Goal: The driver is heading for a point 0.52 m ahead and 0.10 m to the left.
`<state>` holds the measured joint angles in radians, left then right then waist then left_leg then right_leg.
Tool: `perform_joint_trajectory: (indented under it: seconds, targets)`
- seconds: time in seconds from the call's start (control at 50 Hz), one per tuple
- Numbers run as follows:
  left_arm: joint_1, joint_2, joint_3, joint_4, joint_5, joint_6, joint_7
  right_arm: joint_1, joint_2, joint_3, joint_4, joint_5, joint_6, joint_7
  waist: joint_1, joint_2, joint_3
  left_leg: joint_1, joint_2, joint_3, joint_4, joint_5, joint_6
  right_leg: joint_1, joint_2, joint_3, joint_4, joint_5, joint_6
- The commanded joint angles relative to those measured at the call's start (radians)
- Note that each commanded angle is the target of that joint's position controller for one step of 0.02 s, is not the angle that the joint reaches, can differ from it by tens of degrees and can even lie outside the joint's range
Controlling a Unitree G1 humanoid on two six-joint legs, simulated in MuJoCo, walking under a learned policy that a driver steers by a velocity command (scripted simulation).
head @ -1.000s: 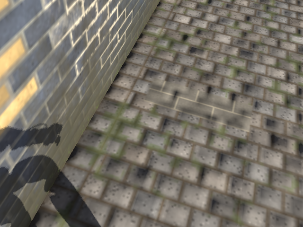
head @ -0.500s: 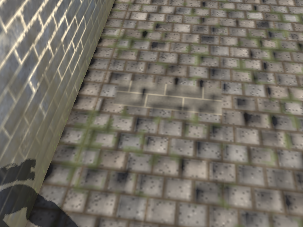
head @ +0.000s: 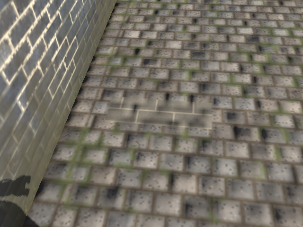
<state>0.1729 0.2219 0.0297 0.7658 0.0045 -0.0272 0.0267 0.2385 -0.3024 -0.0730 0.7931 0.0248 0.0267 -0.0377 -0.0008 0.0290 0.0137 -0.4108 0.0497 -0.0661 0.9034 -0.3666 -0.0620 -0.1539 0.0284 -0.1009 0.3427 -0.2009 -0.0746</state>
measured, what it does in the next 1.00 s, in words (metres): steps on the spot: left foot, then right foot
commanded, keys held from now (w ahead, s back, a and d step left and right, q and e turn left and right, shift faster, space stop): q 0.38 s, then no key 0.08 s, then e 0.54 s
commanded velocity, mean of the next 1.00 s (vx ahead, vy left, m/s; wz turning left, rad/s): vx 0.04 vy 0.00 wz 0.10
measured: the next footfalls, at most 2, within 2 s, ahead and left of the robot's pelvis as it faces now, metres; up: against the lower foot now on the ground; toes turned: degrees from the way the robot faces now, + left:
left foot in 0.28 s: +0.09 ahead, +0.17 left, +0.00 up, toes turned +12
right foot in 0.68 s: +0.15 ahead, -0.08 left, +0.00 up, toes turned +1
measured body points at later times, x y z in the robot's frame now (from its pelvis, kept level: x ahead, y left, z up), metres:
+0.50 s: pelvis +0.04 +0.07 +0.00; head +0.08 +0.12 +0.44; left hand +0.12 +0.39 -0.12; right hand +0.26 -0.16 -0.08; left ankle +0.06 +0.16 -0.75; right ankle +0.09 -0.09 -0.66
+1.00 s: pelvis +0.08 +0.04 -0.02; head +0.12 +0.02 +0.43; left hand +0.22 +0.33 -0.11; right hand +0.22 -0.25 -0.14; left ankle +0.06 +0.16 -0.75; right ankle +0.10 -0.07 -0.73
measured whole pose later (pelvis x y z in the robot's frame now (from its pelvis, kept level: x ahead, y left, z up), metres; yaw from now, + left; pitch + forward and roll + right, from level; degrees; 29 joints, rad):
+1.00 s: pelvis +0.08 +0.04 -0.02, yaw +4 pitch +1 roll +1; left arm 0.16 0.32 0.07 0.70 -0.01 0.03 -0.02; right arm 0.20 -0.33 -0.07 0.73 0.00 0.03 -0.07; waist -0.02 0.01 0.06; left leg -0.27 0.06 0.13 0.60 -0.34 -0.01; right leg -0.43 -0.02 -0.01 0.83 -0.46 0.01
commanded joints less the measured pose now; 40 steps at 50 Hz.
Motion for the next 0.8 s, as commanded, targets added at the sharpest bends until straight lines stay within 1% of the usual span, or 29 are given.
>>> perform_joint_trajectory:
  seconds: [0.02,0.1,0.14,0.18,0.22,0.24,0.26,0.28,0.3,0.32,0.34,0.36,0.38,0.4,0.42,0.46,0.5,0.56,0.58,0.62,0.64,0.66,0.68,0.7,0.72,0.74,0.76,0.78,0.8]
  targets:
    - [-0.007,0.179,0.061,-0.04,0.003,-0.015,0.013,-0.087,-0.081,-0.026,-0.092,-0.01,-0.025,0.002,0.041,-0.094,0.033,-0.233,0.051,-0.018,-0.004,0.024,-0.01,0.17,-0.324,0.259,-0.201,-0.03,-0.154]
    - [-0.03,0.206,0.075,-0.036,0.006,0.003,0.009,-0.11,-0.046,-0.011,-0.127,-0.008,-0.013,0.026,0.042,-0.114,0.011,-0.117,0.058,0.059,-0.09,0.048,-0.019,0.089,-0.301,0.108,-0.157,0.157,-0.162]
    - [-0.02,0.228,0.083,-0.032,0.002,0.013,0.002,-0.12,-0.054,-0.01,-0.148,-0.006,-0.007,0.041,0.044,-0.125,-0.008,-0.076,0.045,0.091,-0.137,0.051,-0.004,0.085,-0.312,0.074,-0.114,0.26,-0.162]
    - [-0.02,0.25,0.089,-0.032,-0.01,0.02,-0.004,-0.12,-0.07,-0.015,-0.168,-0.002,0.0,0.056,0.035,-0.138,-0.031,-0.041,0.03,0.11,-0.183,0.049,0.02,0.099,-0.336,0.061,-0.059,0.343,-0.147]
    - [-0.036,0.263,0.093,-0.032,-0.031,0.022,-0.006,-0.1,-0.088,-0.024,-0.179,0.0,0.009,0.06,0.006,-0.149,-0.045,0.025,0.009,0.135,-0.298,0.074,0.055,0.102,-0.341,0.038,0.026,0.372,-0.102]
    - [-0.045,0.27,0.095,-0.03,-0.034,0.017,-0.008,-0.063,-0.111,-0.034,-0.173,-0.008,0.014,0.061,-0.022,-0.142,-0.065,0.122,-0.02,0.14,-0.397,0.165,0.079,0.069,-0.306,-0.004,0.117,0.37,-0.055]
    - [0.006,0.238,0.087,-0.011,-0.026,0.009,-0.013,0.006,-0.164,-0.058,-0.156,-0.016,0.018,0.048,-0.043,-0.071,-0.109,0.275,-0.043,0.111,-0.483,0.306,0.115,-0.001,-0.245,-0.055,0.262,0.335,0.01]
    - [0.003,0.18,0.064,-0.043,0.028,0.004,-0.018,0.093,-0.28,-0.091,-0.16,-0.013,0.016,0.025,-0.057,0.171,-0.149,0.49,0.18,-0.196,-0.508,0.694,0.204,-0.267,-0.146,-0.111,0.583,-0.102,0.108]
    - [-0.027,0.144,0.051,-0.088,0.043,0.002,-0.008,0.058,-0.322,-0.082,-0.195,-0.045,-0.006,0.029,-0.031,0.264,-0.2,0.48,0.375,-0.552,-0.546,0.746,0.437,-0.47,0.004,0.046,0.832,-0.538,0.158]
    - [-0.028,0.217,0.07,-0.074,0.016,0.01,-0.007,0.05,-0.243,-0.06,-0.198,-0.038,-0.03,0.047,-0.062,0.114,-0.214,0.45,0.354,-0.455,-0.555,0.731,0.452,-0.483,-0.039,0.162,0.938,-0.524,0.159]
    - [-0.033,0.223,0.073,-0.084,-0.003,0.009,-0.001,0.008,-0.203,-0.049,-0.191,-0.036,-0.044,0.044,-0.039,0.133,-0.147,0.399,0.291,-0.337,-0.562,0.655,0.402,-0.509,-0.055,0.16,0.94,-0.433,0.147]
    - [-0.048,0.227,0.073,-0.076,0.008,0.011,0.01,-0.043,-0.187,-0.045,-0.201,-0.029,-0.047,0.039,-0.022,0.061,-0.106,0.37,0.229,-0.283,-0.568,0.564,0.345,-0.524,-0.071,0.163,0.888,-0.349,0.143]
    - [-0.057,0.237,0.077,-0.079,0.022,0.015,0.022,-0.086,-0.177,-0.039,-0.206,-0.022,-0.042,0.03,-0.005,0.061,-0.09,0.33,0.196,-0.255,-0.566,0.555,0.31,-0.511,-0.079,0.177,0.835,-0.276,0.146]
    - [-0.038,0.233,0.075,-0.069,0.023,0.02,0.022,-0.098,-0.169,-0.03,-0.213,-0.027,-0.039,0.024,0.01,0.078,-0.106,0.296,0.177,-0.223,-0.562,0.617,0.302,-0.457,-0.065,0.168,0.844,-0.231,0.152]
    - [-0.014,0.23,0.072,-0.061,0.017,0.019,0.015,-0.091,-0.153,-0.02,-0.213,-0.039,-0.036,0.017,0.015,0.077,-0.13,0.291,0.175,-0.21,-0.564,0.642,0.308,-0.423,-0.051,0.163,0.843,-0.195,0.155]
    - [-0.001,0.209,0.066,-0.057,0.005,0.021,0.01,-0.079,-0.149,-0.012,-0.209,-0.041,-0.035,0.008,0.017,0.088,-0.142,0.286,0.159,-0.183,-0.572,0.606,0.309,-0.395,-0.044,0.159,0.777,-0.157,0.165]
    - [-0.007,0.18,0.056,-0.057,0.002,0.024,0.008,-0.073,-0.12,0.006,-0.189,-0.041,-0.035,-0.002,0.011,0.088,-0.125,0.278,0.145,-0.158,-0.588,0.474,0.297,-0.362,-0.059,0.157,0.657,-0.115,0.18]
    - [-0.033,0.138,0.035,-0.05,0.004,0.021,-0.008,-0.096,-0.077,0.031,-0.159,-0.058,-0.035,-0.007,-0.007,0.117,-0.084,0.199,0.115,-0.114,-0.622,0.248,0.268,-0.215,-0.086,0.149,0.436,-0.067,0.185]
    - [-0.043,0.139,0.032,-0.047,0.004,0.017,-0.014,-0.089,-0.078,0.035,-0.145,-0.063,-0.036,-0.005,-0.02,0.122,-0.064,0.177,0.117,-0.116,-0.634,0.181,0.265,-0.173,-0.083,0.137,0.382,-0.07,0.182]
    - [-0.047,0.163,0.034,-0.043,-0.003,0.008,-0.021,-0.09,-0.095,0.035,-0.122,-0.065,-0.035,0.002,-0.026,0.121,-0.018,0.151,0.13,-0.138,-0.635,0.079,0.259,-0.125,-0.073,0.122,0.293,-0.077,0.166]
    - [-0.039,0.172,0.036,-0.04,-0.005,0.001,-0.023,-0.106,-0.101,0.035,-0.116,-0.058,-0.034,0.004,-0.012,0.105,0.002,0.144,0.127,-0.138,-0.616,0.055,0.244,-0.098,-0.064,0.109,0.212,-0.041,0.151]
    - [-0.038,0.185,0.038,-0.04,-0.002,-0.005,-0.025,-0.096,-0.107,0.034,-0.103,-0.05,-0.034,0.004,-0.003,0.082,0.02,0.145,0.12,-0.135,-0.594,0.072,0.218,-0.074,-0.056,0.102,0.118,0.035,0.135]
    - [-0.04,0.211,0.041,-0.045,0.006,-0.009,-0.024,-0.065,-0.11,0.033,-0.088,-0.049,-0.038,0.004,-0.006,0.051,0.017,0.153,0.108,-0.129,-0.564,0.114,0.185,-0.047,-0.071,0.134,0.077,0.137,0.118]
    - [-0.032,0.264,0.05,-0.055,0.008,-0.011,-0.019,-0.034,-0.111,0.033,-0.087,-0.06,-0.045,0.001,-0.029,-0.02,-0.013,0.153,0.074,-0.098,-0.502,0.131,0.145,-0.012,-0.125,0.203,0.122,0.382,0.094]
    - [-0.05,0.331,0.07,-0.053,-0.006,-0.007,-0.02,-0.002,-0.143,0.018,-0.101,-0.067,-0.05,0.001,-0.071,-0.102,-0.039,0.161,0.008,-0.028,-0.466,0.148,0.115,-0.033,-0.139,0.237,0.182,0.439,0.035]
    - [-0.044,0.296,0.071,-0.055,-0.022,-0.003,-0.027,-0.032,-0.148,0.015,-0.104,-0.065,-0.048,-0.007,-0.04,-0.114,-0.058,0.206,-0.024,0.035,-0.418,0.17,0.089,-0.089,-0.128,0.262,0.168,0.371,0.001]
    - [-0.048,0.254,0.063,-0.061,-0.021,0.005,-0.023,-0.047,-0.148,0.007,-0.112,-0.051,-0.047,-0.012,-0.033,-0.111,-0.067,0.223,-0.027,0.065,-0.377,0.174,0.09,-0.131,-0.131,0.293,0.156,0.318,-0.008]
    - [-0.06,0.241,0.06,-0.069,-0.016,0.009,-0.021,-0.043,-0.125,0.007,-0.114,-0.04,-0.038,-0.018,-0.039,-0.125,-0.067,0.228,-0.017,0.067,-0.359,0.182,0.098,-0.163,-0.127,0.309,0.163,0.287,-0.011]
    - [-0.065,0.228,0.057,-0.081,-0.014,0.01,-0.02,-0.032,-0.116,0.007,-0.119,-0.039,-0.025,-0.024,-0.04,-0.123,-0.061,0.225,0.001,0.056,-0.36,0.195,0.111,-0.192,-0.116,0.313,0.184,0.259,-0.008]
